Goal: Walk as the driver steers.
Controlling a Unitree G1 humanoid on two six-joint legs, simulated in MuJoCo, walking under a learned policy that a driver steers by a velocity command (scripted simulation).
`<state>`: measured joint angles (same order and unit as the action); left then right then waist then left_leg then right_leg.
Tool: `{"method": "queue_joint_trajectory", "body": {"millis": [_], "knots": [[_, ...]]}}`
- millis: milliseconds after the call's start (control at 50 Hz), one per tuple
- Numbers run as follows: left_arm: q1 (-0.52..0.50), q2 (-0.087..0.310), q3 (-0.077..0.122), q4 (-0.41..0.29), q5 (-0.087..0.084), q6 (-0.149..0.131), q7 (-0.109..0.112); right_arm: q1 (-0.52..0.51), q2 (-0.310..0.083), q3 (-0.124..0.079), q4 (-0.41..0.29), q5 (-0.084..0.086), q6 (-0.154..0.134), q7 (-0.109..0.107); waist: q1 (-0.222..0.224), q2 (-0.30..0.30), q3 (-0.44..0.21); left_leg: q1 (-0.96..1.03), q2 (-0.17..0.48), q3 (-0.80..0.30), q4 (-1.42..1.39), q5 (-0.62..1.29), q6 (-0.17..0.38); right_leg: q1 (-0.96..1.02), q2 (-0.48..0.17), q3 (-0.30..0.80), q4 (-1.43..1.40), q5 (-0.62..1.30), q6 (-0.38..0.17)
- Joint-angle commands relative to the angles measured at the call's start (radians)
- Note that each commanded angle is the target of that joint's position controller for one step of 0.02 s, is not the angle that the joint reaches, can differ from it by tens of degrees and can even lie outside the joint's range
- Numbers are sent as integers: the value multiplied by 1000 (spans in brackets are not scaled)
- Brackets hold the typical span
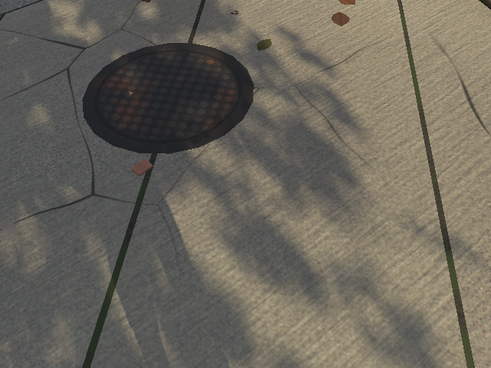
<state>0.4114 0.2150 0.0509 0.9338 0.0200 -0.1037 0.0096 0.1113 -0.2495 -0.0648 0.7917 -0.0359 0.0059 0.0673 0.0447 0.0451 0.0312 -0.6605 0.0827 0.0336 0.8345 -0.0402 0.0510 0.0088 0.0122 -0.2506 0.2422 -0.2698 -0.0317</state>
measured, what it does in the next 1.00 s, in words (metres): walks ahead: left foot, then right foot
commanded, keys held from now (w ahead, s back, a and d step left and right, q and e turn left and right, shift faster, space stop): w+q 0.12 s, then w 0.08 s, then w+e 0.80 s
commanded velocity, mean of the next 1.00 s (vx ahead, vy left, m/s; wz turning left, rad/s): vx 0.50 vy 0.00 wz -0.14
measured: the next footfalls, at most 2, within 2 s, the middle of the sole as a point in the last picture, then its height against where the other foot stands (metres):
left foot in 0.16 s outside the picture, level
right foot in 0.74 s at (280, 349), level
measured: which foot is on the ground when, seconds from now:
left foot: up 0.00-0.14, down 0.16-0.74, up 0.76-1.00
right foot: down 0.00-0.18, up 0.20-0.72, down 0.74-1.00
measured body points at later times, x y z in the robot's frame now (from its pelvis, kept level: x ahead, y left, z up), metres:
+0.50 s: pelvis +0.26 +0.06 +0.00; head +0.28 +0.08 +0.45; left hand +0.32 +0.32 -0.14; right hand +0.29 -0.20 -0.13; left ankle +0.19 +0.10 -0.74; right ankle +0.39 -0.09 -0.67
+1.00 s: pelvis +0.53 +0.02 +0.00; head +0.55 +0.00 +0.45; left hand +0.61 +0.29 -0.12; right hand +0.63 -0.25 -0.11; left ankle +0.65 +0.19 -0.67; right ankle +0.49 -0.01 -0.74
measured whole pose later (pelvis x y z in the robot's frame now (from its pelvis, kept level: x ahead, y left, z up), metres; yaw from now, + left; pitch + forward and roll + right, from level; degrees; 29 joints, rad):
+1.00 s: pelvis +0.53 +0.02 +0.00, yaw -13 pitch +1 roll +0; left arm 0.35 0.26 0.07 0.90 0.00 -0.05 -0.01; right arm 0.13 -0.25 -0.03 0.76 -0.05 -0.04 0.01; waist 0.03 0.03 0.04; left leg -0.65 0.13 -0.05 0.98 -0.20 -0.05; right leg -0.12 0.16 0.05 0.31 -0.20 -0.14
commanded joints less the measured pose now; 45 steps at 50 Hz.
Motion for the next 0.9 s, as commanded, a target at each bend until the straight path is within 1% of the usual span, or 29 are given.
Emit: {"method": "queue_joint_trajectory", "body": {"millis": [20, 60, 100, 120, 140, 160, 180, 200, 220, 240, 260, 280, 300, 340, 380, 480, 600, 660, 680, 700, 720, 740, 760, 780, 800, 820, 840, 860, 900], "knots": [[8, 139, 27, -44, 0, -8, 8, -119, -16, 11, -100, -2, -13, 12, 0, -118, 67, 10, -11, 59, -119, 3, 25, -5, -284, 69, -76, 452, -96], [28, 152, 29, -32, 2, 6, 13, -140, -25, 9, -115, -6, -14, 12, 1, -120, 66, 39, -36, 90, -171, -70, 54, 56, -296, 37, -24, 573, -88], [29, 181, 36, -25, 3, 20, 19, -103, -39, 1, -112, -10, -13, 4, -24, -145, 27, 135, -99, 131, -200, -176, 93, 98, -299, 0, 105, 876, -77], [28, 198, 40, -23, 4, 30, 20, -38, -53, -7, -97, -10, -15, -2, -54, -153, -16, 211, -137, 142, -217, -225, 116, 111, -300, -11, 223, 995, -76], [31, 205, 40, -23, 2, 40, 19, 72, -71, -19, -64, -15, -24, -11, -98, -144, -82, 350, -174, 131, -270, -231, 142, 78, -296, -16, 392, 987, -71], [20, 194, 34, -35, -1, 44, 15, 238, -110, -40, -9, -27, -34, -25, -175, -89, -173, 602, -148, 53, -347, -195, 177, -74, -274, -30, 631, 789, -43], [49, 80, 6, -96, -20, 40, 0, 294, -220, -66, -5, -36, -40, -41, -154, 112, -285, 939, 161, -382, -376, -293, 276, -473, -171, -23, 974, 101, 5], [-3, 126, 19, -137, -14, 32, -9, 313, -262, -73, -22, 0, -30, -48, -155, 108, -352, 990, 317, -787, -540, -184, 356, -664, -17, 155, 1176, -277, 32], [-101, 137, 22, -145, -14, 31, -11, 278, -223, -63, 1, 12, -23, -58, -151, -19, -210, 901, 281, -569, -547, -85, 308, -743, -87, 238, 1170, -154, 18], [-99, 113, 11, -138, -25, 21, -14, 224, -167, -46, 6, 17, -31, -62, -113, -25, -107, 750, 243, -430, -558, 34, 270, -705, -114, 240, 1099, -83, 8], [-72, 103, 11, -109, -19, 24, -15, 178, -120, -31, 10, 14, -43, -62, -66, -60, -57, 646, 187, -318, -581, 121, 211, -634, -144, 253, 1008, -51, 1], [-26, 98, 12, -82, -2, 43, -18, 139, -84, -18, 14, 20, -54, -63, -26, -54, -34, 574, 137, -228, -611, 146, 161, -567, -154, 261, 957, -24, 0], [22, 85, 9, -65, 8, 62, -24, 142, -77, -12, 19, 19, -68, -61, -12, 3, -44, 519, 138, -189, -631, 191, 158, -501, -150, 266, 940, -16, 3], [10, 84, 15, -54, 6, 79, -34, 176, -83, -13, 46, 22, -91, -60, -8, -2, -23, 515, 117, -125, -655, 240, 140, -520, -130, 279, 917, 15, 3], [-56, 84, 20, -63, -2, 85, -41, 207, -95, -14, 63, 18, -100, -63, -24, 2, 12, 543, 101, -68, -682, 237, 99, -599, -119, 293, 871, 90, 1], [-202, 73, 17, -97, -1, 83, -45, 263, -75, -1, 91, 20, -108, -71, -59, 17, 56, 628, 97, 25, -713, 246, 56, -718, -89, 286, 698, 246, -2], [-360, 38, -9, -163, 10, 75, -61, 340, -77, 10, 144, 17, -106, -97, -95, 13, 93, 761, 133, 122, -668, 479, 51, -689, -54, 147, 436, 258, -41], [-300, 59, -1, -160, 10, 78, -56, 327, -121, 5, 155, 13, -97, -111, -49, 51, 32, 822, 154, 167, -504, 891, 34, -553, 26, 81, 392, 130, -103], [-236, 74, 6, -146, 11, 78, -51, 312, -138, 1, 153, 10, -91, -116, -17, 68, -5, 828, 162, 177, -404, 995, 32, -486, 56, 71, 391, 75, -128], [-143, 98, 18, -121, 12, 76, -47, 293, -153, -3, 146, 6, -82, -116, 26, 71, -60, 803, 169, 180, -254, 1000, 38, -380, 79, 80, 370, 33, -156], [-18, 129, 36, -85, 20, 67, -41, 267, -164, -6, 132, 10, -77, -111, 92, 47, -125, 713, 154, 189, -41, 854, 40, -202, 89, 119, 281, 44, -192], [101, 215, 67, -64, 30, 66, -27, 243, -145, -1, 98, 18, -82, -102, 151, -62, -206, 505, 93, 205, 292, 458, 24, 15, -80, 352, 211, -29, -264], [25, 307, 89, -89, 17, 76, -23, 280, -49, 13, 28, 29, -93, -78, 36, -304, -255, 43, -160, 107, 652, -487, -30, 275, -352, 943, 109, 73, -438], [15, 284, 88, -85, -18, 82, -25, 190, -106, 10, 11, 11, -104, -71, 73, -113, -230, -75, -104, -92, 681, -422, -16, 246, -345, 943, 47, 50, -445], [-40, 234, 74, -87, -19, 82, -19, 145, -101, 13, -12, 22, -119, -66, 41, -67, -109, -101, -48, -101, 610, -332, -13, 125, -330, 819, 22, 70, -401], [-75, 174, 58, -84, -15, 80, -17, 155, -106, 11, -6, 26, -124, -67, -9, 15, -21, -47, -13, -86, 500, -287, -19, -16, -285, 722, -7, 168, -342], [-107, 150, 49, -87, -16, 72, -13, 153, -100, 11, -7, 11, -110, -68, -44, 27, 10, 10, 10, -86, 426, -278, -35, -104, -228, 642, -15, 255, -302], [-128, 140, 42, -93, -19, 64, -9, 181, -87, 16, -1, -6, -88, -65, -69, 6, 5, 68, 18, -82, 381, -270, -52, -157, -184, 577, -27, 314, -283], [-105, 165, 45, -89, -23, 43, -13, 184, -72, 19, -11, -17, -54, -59, -80, -27, -12, 94, 19, -56, 314, -257, -78, -192, -144, 522, -30, 433, -275]]}}
Keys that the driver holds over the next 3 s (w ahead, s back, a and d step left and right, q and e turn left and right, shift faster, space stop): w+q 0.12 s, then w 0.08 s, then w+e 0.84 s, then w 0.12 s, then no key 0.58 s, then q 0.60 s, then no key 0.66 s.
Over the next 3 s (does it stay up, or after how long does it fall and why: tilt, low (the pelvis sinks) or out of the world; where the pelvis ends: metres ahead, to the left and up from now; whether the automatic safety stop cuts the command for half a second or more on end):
stays up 0.74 -0.01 0.00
